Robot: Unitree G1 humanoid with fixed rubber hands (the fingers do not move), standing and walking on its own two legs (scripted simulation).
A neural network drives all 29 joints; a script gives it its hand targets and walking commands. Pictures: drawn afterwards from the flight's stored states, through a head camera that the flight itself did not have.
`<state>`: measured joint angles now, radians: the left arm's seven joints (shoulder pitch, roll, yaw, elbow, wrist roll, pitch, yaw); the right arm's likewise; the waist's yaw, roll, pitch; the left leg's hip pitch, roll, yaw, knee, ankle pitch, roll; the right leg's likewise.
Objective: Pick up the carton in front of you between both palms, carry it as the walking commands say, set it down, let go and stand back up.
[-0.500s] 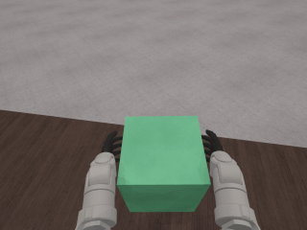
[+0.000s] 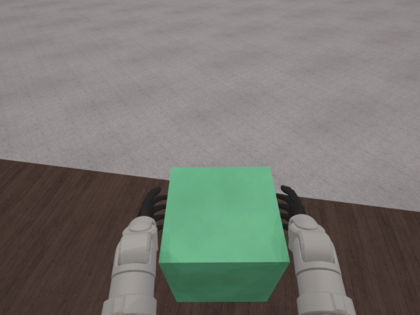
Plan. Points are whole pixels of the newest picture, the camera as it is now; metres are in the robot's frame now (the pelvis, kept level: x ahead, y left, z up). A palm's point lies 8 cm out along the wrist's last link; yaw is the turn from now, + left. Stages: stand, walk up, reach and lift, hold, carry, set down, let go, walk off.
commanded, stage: reach and lift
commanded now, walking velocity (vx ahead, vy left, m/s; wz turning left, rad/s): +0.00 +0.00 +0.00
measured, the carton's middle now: (221, 237) +0.29 +0.00 -0.04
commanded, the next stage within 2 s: hold in 0.08 s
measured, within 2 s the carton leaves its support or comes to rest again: neither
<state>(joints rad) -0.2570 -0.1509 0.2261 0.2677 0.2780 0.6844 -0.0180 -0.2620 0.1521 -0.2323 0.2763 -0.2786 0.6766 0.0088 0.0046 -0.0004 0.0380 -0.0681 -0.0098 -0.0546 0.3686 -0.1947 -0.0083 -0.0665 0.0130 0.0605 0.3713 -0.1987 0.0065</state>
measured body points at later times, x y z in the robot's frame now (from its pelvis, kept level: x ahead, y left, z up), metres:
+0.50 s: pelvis -0.02 +0.00 +0.00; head -0.06 +0.00 +0.45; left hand +0.28 +0.15 +0.04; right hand +0.28 -0.15 +0.04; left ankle +0.01 +0.13 -0.75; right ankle +0.01 -0.13 -0.75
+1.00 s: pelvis +0.05 -0.01 -0.02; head +0.00 -0.02 +0.43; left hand +0.35 +0.13 +0.07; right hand +0.35 -0.17 +0.07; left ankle +0.01 +0.13 -0.74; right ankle +0.01 -0.13 -0.75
